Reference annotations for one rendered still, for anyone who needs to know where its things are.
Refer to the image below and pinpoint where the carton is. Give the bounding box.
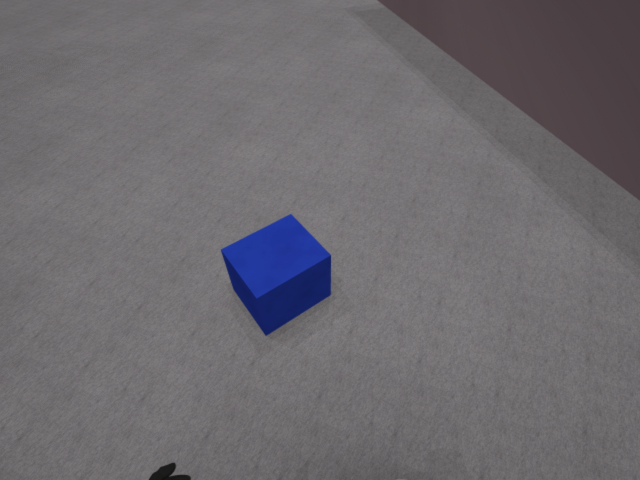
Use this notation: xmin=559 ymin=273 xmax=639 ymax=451
xmin=221 ymin=214 xmax=331 ymax=336

